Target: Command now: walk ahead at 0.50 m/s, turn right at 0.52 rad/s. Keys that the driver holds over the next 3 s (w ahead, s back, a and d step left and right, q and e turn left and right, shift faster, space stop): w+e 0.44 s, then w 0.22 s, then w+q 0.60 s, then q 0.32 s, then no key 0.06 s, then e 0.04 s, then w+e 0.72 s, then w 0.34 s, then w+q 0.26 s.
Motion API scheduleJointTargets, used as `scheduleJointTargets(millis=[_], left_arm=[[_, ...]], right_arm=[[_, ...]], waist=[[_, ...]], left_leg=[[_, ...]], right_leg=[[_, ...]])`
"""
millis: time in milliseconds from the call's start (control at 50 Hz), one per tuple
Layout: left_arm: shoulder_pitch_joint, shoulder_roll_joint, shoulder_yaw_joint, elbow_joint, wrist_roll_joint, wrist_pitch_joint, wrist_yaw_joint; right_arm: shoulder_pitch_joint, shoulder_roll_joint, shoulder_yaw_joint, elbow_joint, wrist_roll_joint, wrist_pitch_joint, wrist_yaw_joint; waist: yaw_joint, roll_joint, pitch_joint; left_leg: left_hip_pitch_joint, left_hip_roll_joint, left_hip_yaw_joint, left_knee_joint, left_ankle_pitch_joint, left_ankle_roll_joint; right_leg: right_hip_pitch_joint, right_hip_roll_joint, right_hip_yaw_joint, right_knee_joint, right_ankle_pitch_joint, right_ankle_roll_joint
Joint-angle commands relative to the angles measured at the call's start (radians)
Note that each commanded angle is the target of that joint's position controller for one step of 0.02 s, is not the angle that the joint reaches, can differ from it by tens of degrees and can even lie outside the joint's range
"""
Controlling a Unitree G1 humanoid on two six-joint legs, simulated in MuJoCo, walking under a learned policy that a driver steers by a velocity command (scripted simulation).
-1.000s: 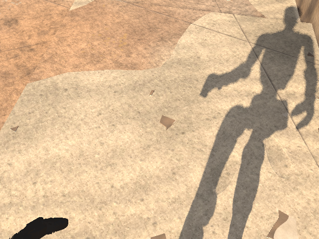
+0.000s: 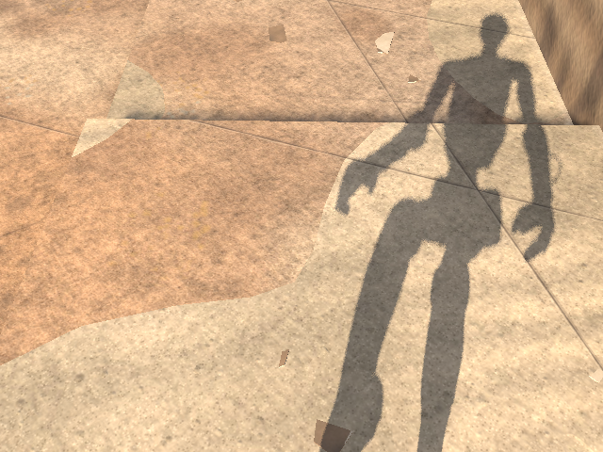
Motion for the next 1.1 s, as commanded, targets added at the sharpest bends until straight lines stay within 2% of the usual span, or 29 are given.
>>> scheduleJointTargets(millis=[20, 80, 120, 140, 160, 180, 200, 220, 240, 260, 280, 320, 360, 400, 480, 580, 640, 660, 680, 700, 720, 740, 760, 780, 800, 840, 940, 1040, 1100], left_arm=[[-0.089, 0.016, -0.007, -0.094, 0.001, -0.011, -0.021], [-0.143, 0.033, -0.002, -0.135, 0.001, -0.007, -0.035], [-0.112, 0.062, 0.014, -0.146, 0.004, -0.002, -0.039], [-0.036, 0.089, 0.031, -0.134, 0.004, 0.002, -0.037], [0.114, 0.133, 0.059, -0.096, 0.001, 0.005, -0.029], [0.286, 0.213, 0.096, -0.052, -0.003, 0.015, -0.010], [0.246, 0.328, 0.109, -0.061, -0.012, 0.009, -0.001], [0.273, 0.252, 0.084, -0.099, -0.003, -0.010, -0.008], [0.241, 0.193, 0.067, -0.086, 0.006, -0.026, -0.012], [0.187, 0.167, 0.058, -0.088, 0.003, -0.034, -0.011], [0.117, 0.136, 0.049, -0.099, 0.006, -0.034, -0.008], [0.060, 0.108, 0.037, -0.126, 0.023, -0.036, 0.000], [0.071, 0.123, 0.042, -0.119, 0.016, -0.041, 0.010], [0.100, 0.148, 0.049, -0.104, 0.011, -0.040, 0.024], [0.155, 0.147, 0.049, -0.075, 0.005, -0.032, 0.037], [0.229, 0.135, 0.044, -0.022, 0.004, -0.028, 0.036], [0.208, 0.134, 0.044, -0.014, 0.007, -0.017, 0.036], [0.202, 0.105, 0.032, -0.019, 0.012, -0.016, 0.034], [0.234, 0.066, 0.014, -0.038, 0.030, -0.018, 0.037], [0.350, 0.015, -0.001, -0.041, 0.006, -0.032, 0.036], [0.300, 0.098, 0.010, -0.036, 0.000, -0.040, 0.034], [0.181, 0.136, 0.020, -0.058, -0.004, -0.046, 0.030], [0.105, 0.126, 0.016, -0.075, 0.009, -0.055, 0.031], [0.071, 0.112, 0.018, -0.089, 0.024, -0.064, 0.030], [0.078, 0.097, 0.018, -0.092, 0.031, -0.069, 0.028], [0.090, 0.065, 0.012, -0.094, 0.034, -0.069, 0.025], [-0.064, 0.019, -0.011, -0.128, 0.030, -0.072, 0.020], [-0.174, 0.051, -0.001, -0.154, 0.012, -0.089, 0.006], [-0.106, 0.087, 0.019, -0.138, 0.009, -0.098, 0.008]], right_arm=[[-0.053, -0.170, -0.039, -0.060, 0.011, -0.007, -0.009], [-0.024, -0.192, -0.048, -0.037, 0.028, 0.014, -0.009], [-0.034, -0.221, -0.056, -0.037, 0.036, 0.029, -0.014], [-0.042, -0.233, -0.059, -0.040, 0.040, 0.038, -0.017], [-0.057, -0.227, -0.055, -0.045, 0.043, 0.045, -0.021], [-0.040, -0.190, -0.039, -0.060, 0.023, 0.040, -0.025], [0.047, -0.038, 0.009, -0.120, -0.018, 0.016, -0.012], [-0.042, -0.113, 0.003, -0.127, 0.017, -0.023, 0.002], [-0.140, -0.162, -0.011, -0.158, 0.055, -0.042, 0.010], [-0.152, -0.149, -0.005, -0.159, 0.045, -0.053, 0.006], [-0.148, -0.151, -0.009, -0.146, 0.018, -0.054, -0.002], [-0.117, -0.155, -0.018, -0.138, 0.002, -0.032, -0.001], [-0.120, -0.126, -0.012, -0.140, -0.007, -0.013, -0.002], [-0.190, -0.100, -0.001, -0.162, -0.009, -0.005, -0.004], [-0.323, -0.066, 0.018, -0.188, 0.003, -0.013, 0.012], [-0.380, -0.106, 0.008, -0.211, 0.013, -0.032, 0.034], [-0.271, -0.137, -0.010, -0.187, 0.010, -0.040, 0.030], [-0.157, -0.170, -0.027, -0.160, 0.002, -0.044, 0.025], [-0.001, -0.232, -0.041, -0.142, -0.008, -0.044, 0.023], [0.086, -0.278, -0.058, -0.092, 0.001, -0.030, 0.035], [0.080, -0.188, -0.031, -0.094, 0.034, -0.028, 0.042], [0.008, -0.147, -0.018, -0.108, 0.035, -0.021, 0.039], [-0.037, -0.139, -0.012, -0.123, 0.020, -0.012, 0.037], [-0.062, -0.129, -0.008, -0.126, 0.014, -0.008, 0.035], [-0.070, -0.117, -0.002, -0.129, 0.007, -0.007, 0.031], [-0.061, -0.113, -0.002, -0.125, 0.016, -0.005, 0.024], [-0.014, -0.173, -0.024, -0.103, 0.032, 0.012, -0.005], [0.065, -0.174, -0.027, -0.082, 0.042, 0.035, -0.015], [0.047, -0.167, -0.029, -0.090, 0.040, 0.044, -0.019]], waist=[[0.005, 0.077, 0.055], [0.001, 0.086, 0.066], [0.039, 0.117, 0.020], [0.088, 0.129, -0.032], [0.174, 0.112, -0.110], [0.243, 0.027, -0.203], [0.112, -0.244, -0.267], [0.186, -0.120, -0.401], [0.197, -0.066, -0.255], [0.155, -0.004, -0.168], [0.112, 0.028, -0.113], [0.059, 0.001, -0.091], [0.050, 0.013, -0.075], [0.068, 0.013, -0.043], [0.128, -0.028, -0.022], [0.151, -0.046, -0.001], [0.084, -0.075, -0.027], [0.030, -0.053, -0.118], [-0.011, 0.067, -0.278], [0.027, 0.377, -0.353], [0.003, 0.275, -0.281], [-0.005, 0.182, -0.145], [0.003, 0.103, -0.078], [0.022, 0.084, -0.033], [0.046, 0.106, -0.041], [0.064, 0.142, -0.059], [0.027, 0.132, -0.023], [-0.001, 0.139, -0.018], [0.060, 0.159, -0.034]], left_leg=[[-0.033, 0.291, -0.065, -0.103, 0.299, 0.143], [0.071, 0.319, -0.033, -0.043, 0.390, 0.119], [0.108, 0.320, -0.001, 0.080, 0.693, 0.096], [0.105, 0.309, 0.017, 0.207, 0.844, 0.082], [0.038, 0.274, 0.048, 0.408, 0.876, 0.053], [-0.196, 0.233, 0.050, 0.704, 0.620, 0.006], [-0.655, 0.023, -0.027, 1.055, -0.313, -0.061], [-0.759, 0.003, -0.269, 1.166, -0.376, -0.047], [-0.840, 0.051, -0.278, 1.150, -0.275, -0.023], [-0.809, 0.094, -0.274, 1.064, -0.185, -0.009], [-0.740, 0.125, -0.274, 0.975, -0.132, -0.015], [-0.624, 0.145, -0.279, 0.894, -0.075, -0.032], [-0.599, 0.135, -0.256, 0.812, -0.036, -0.064], [-0.609, 0.116, -0.245, 0.677, 0.074, -0.090], [-0.514, 0.062, -0.229, 0.388, 0.330, -0.097], [-0.513, 0.058, -0.251, 0.275, 0.291, -0.045], [-0.380, 0.031, -0.207, 0.219, 0.184, 0.015], [-0.198, 0.061, -0.227, 0.226, 0.210, 0.055], [0.088, 0.223, -0.426, 0.270, 0.226, 0.142], [0.341, 0.383, -0.877, 0.130, -0.036, 0.286], [0.323, 0.380, -0.971, 0.057, -0.256, 0.269], [0.203, 0.346, -0.838, 0.043, -0.236, 0.234], [0.087, 0.303, -0.741, 0.030, -0.122, 0.221], [0.005, 0.270, -0.682, 0.015, -0.008, 0.223], [-0.038, 0.237, -0.636, 0.003, 0.080, 0.217], [-0.070, 0.206, -0.576, -0.017, 0.178, 0.228], [-0.195, 0.162, -0.473, -0.039, 0.213, 0.209], [-0.192, 0.172, -0.528, 0.025, 0.133, 0.173], [-0.189, 0.168, -0.577, 0.118, 0.113, 0.135]], right_leg=[[0.020, -0.004, -0.034, -0.112, 0.062, -0.020], [0.009, 0.016, -0.070, -0.172, -0.026, -0.057], [0.104, 0.074, -0.126, -0.182, -0.129, -0.096], [0.213, 0.116, -0.155, -0.187, -0.170, -0.120], [0.423, 0.166, -0.170, -0.246, -0.125, -0.155], [0.735, 0.102, -0.021, -0.268, -0.101, -0.207], [1.035, -0.156, 0.555, -0.368, -0.265, -0.390], [1.086, -0.228, 0.796, -0.517, -0.400, -0.434], [0.999, -0.202, 0.654, -0.540, -0.336, -0.378], [0.857, -0.157, 0.528, -0.534, -0.244, -0.342], [0.721, -0.118, 0.432, -0.538, -0.127, -0.314], [0.577, -0.077, 0.352, -0.577, 0.019, -0.307], [0.503, -0.056, 0.289, -0.594, 0.118, -0.315], [0.461, -0.026, 0.238, -0.603, 0.124, -0.298], [0.423, 0.023, 0.185, -0.594, -0.014, -0.234], [0.570, -0.057, 0.272, -0.512, -0.040, -0.217], [0.623, -0.055, 0.282, -0.398, 0.168, -0.185], [0.591, 0.002, 0.238, -0.243, 0.249, -0.157], [0.427, 0.083, 0.160, 0.044, 0.074, -0.112], [0.085, 0.220, 0.075, 0.351, -0.478, -0.036], [-0.046, 0.164, 0.131, 0.449, -0.531, -0.037], [-0.092, 0.115, 0.097, 0.455, -0.439, -0.039], [-0.074, 0.085, 0.063, 0.419, -0.372, -0.039], [-0.058, 0.059, 0.055, 0.353, -0.325, -0.034], [-0.006, 0.041, 0.055, 0.300, -0.292, -0.029], [0.042, 0.039, 0.035, 0.198, -0.289, -0.006], [0.143, 0.078, 0.004, -0.140, -0.072, 0.042], [0.259, 0.120, 0.028, -0.307, 0.039, 0.042], [0.401, 0.112, 0.026, -0.378, -0.017, 0.000]])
